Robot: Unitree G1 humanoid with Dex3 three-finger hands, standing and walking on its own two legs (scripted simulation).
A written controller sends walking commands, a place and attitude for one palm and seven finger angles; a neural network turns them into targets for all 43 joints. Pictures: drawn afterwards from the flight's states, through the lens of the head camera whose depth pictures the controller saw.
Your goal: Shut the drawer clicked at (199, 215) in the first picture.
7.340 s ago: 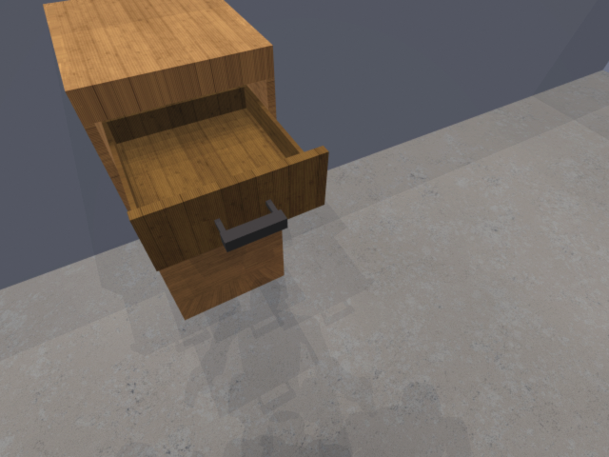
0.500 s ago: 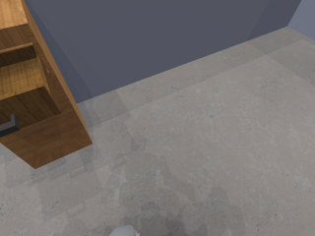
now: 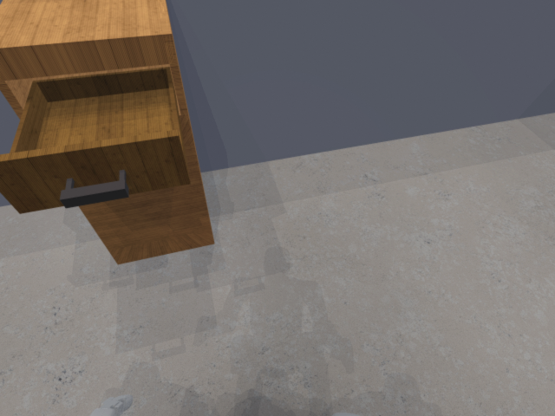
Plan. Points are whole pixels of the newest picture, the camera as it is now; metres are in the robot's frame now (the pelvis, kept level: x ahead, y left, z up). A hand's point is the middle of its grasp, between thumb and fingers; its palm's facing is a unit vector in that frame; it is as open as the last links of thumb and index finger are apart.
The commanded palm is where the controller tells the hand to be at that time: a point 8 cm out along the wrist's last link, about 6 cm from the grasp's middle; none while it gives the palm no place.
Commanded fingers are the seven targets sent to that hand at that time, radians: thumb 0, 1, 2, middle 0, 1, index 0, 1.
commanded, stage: turn to face it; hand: left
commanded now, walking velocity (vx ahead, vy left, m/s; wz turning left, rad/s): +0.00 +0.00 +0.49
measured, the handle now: (96, 186) +0.52 +0.38 -0.03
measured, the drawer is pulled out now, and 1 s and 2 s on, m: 0.28 0.28 0.28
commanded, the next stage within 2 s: take the last steps up to it in 0.36 s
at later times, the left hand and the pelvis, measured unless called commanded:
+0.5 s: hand out of the picture -0.04 +0.15 -0.16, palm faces +0.28 -0.93 -0.25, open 7.4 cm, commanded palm none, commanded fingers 0.00 0.90 0.90 -0.20 -0.30 -0.20 -0.30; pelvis -0.02 -0.04 +0.00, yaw +14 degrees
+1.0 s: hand out of the picture +0.01 +0.24 -0.18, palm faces +0.32 -0.93 -0.17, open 7.4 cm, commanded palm none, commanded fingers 0.00 0.90 0.90 -0.20 -0.30 -0.20 -0.30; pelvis +0.03 +0.05 +0.00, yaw +17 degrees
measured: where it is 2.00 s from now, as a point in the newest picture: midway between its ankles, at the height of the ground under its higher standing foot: (255, 404)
